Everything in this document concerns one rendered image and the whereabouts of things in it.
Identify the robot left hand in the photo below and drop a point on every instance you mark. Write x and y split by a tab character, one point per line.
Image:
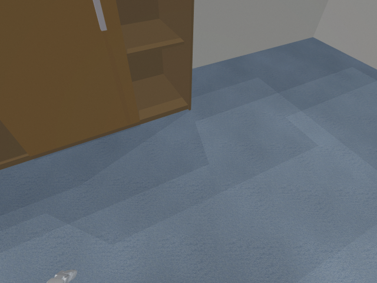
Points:
64	276

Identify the wardrobe door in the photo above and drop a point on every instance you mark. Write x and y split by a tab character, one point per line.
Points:
9	146
62	79

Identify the handle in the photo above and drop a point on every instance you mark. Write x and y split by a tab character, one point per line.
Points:
100	15

